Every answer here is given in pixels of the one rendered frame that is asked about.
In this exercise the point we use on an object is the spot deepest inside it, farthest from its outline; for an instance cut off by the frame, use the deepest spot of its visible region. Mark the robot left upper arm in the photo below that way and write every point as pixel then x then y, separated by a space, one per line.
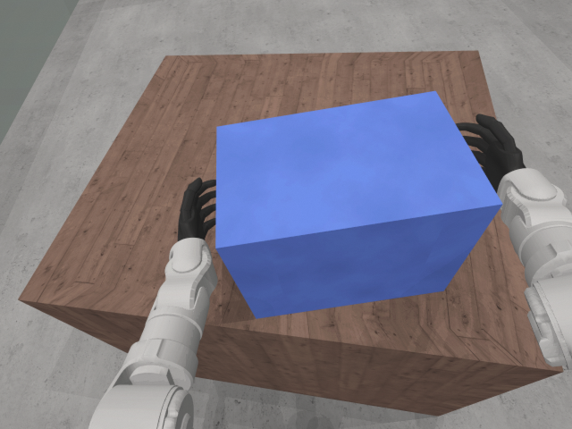
pixel 145 407

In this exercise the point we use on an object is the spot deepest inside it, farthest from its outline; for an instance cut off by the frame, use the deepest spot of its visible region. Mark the right robot forearm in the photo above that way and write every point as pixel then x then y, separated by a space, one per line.
pixel 540 225

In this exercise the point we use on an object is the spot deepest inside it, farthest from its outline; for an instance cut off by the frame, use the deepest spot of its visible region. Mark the carton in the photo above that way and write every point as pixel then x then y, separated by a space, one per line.
pixel 347 205

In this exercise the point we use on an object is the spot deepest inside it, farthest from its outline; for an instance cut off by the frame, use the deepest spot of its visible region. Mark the left robot forearm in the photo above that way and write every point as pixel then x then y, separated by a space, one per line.
pixel 166 351

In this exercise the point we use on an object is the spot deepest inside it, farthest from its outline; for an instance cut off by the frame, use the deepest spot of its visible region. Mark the robot right hand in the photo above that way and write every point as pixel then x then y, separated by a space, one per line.
pixel 500 154

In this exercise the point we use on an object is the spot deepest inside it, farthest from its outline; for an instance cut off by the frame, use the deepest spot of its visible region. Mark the robot right upper arm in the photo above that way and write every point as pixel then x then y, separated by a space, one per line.
pixel 550 315

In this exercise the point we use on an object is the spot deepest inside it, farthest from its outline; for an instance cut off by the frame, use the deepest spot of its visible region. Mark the pedestal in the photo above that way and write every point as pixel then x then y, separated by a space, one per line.
pixel 430 354

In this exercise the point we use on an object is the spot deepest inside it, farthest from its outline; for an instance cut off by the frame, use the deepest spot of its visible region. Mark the robot left hand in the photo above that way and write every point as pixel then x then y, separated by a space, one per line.
pixel 192 217

